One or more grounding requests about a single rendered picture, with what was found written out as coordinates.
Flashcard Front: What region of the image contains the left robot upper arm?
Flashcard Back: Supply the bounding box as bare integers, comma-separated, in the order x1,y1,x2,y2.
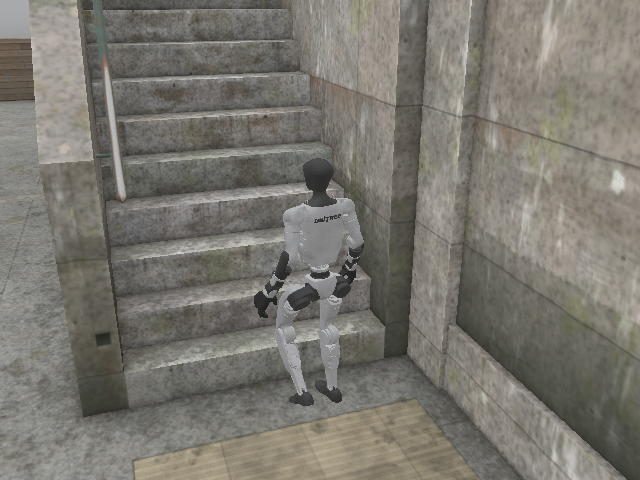
283,205,305,266

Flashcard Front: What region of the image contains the left robot forearm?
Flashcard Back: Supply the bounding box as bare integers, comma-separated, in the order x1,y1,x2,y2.
262,251,292,298

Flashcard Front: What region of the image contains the robot right hand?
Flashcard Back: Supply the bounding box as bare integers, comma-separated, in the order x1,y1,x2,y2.
338,264,356,285

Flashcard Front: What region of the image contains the robot left hand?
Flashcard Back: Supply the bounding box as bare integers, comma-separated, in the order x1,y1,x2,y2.
254,290,278,318

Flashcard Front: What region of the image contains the right robot forearm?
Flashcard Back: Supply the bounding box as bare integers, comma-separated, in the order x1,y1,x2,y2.
345,239,364,271

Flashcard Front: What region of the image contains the right robot foot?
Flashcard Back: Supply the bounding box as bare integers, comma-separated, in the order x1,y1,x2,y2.
315,380,342,403

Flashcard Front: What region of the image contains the right robot upper arm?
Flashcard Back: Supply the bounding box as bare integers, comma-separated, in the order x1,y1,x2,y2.
335,198,364,249

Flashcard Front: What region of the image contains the right robot thigh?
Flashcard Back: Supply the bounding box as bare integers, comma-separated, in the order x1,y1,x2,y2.
319,273,351,345

